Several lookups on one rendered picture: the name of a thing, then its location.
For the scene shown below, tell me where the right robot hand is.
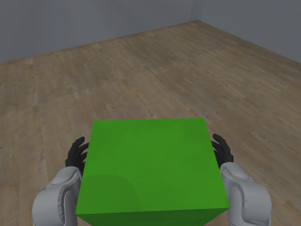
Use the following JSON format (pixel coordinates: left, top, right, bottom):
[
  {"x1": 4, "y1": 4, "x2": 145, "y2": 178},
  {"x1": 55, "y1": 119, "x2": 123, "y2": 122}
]
[{"x1": 211, "y1": 134, "x2": 234, "y2": 169}]

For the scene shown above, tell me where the left robot hand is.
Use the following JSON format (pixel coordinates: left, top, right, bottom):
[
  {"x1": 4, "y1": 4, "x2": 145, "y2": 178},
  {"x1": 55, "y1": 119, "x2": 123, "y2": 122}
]
[{"x1": 65, "y1": 137, "x2": 89, "y2": 176}]

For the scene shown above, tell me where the right robot forearm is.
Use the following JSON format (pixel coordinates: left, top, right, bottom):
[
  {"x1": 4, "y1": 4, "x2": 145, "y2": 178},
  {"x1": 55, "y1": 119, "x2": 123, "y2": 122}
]
[{"x1": 219, "y1": 162, "x2": 273, "y2": 226}]

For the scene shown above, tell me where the left robot forearm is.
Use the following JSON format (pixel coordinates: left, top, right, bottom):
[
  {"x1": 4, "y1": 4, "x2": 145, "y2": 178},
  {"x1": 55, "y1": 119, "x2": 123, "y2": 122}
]
[{"x1": 32, "y1": 166, "x2": 83, "y2": 226}]

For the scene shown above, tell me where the carton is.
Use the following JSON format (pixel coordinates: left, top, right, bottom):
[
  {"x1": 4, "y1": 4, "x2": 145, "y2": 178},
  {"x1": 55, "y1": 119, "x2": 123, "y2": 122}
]
[{"x1": 75, "y1": 118, "x2": 230, "y2": 226}]

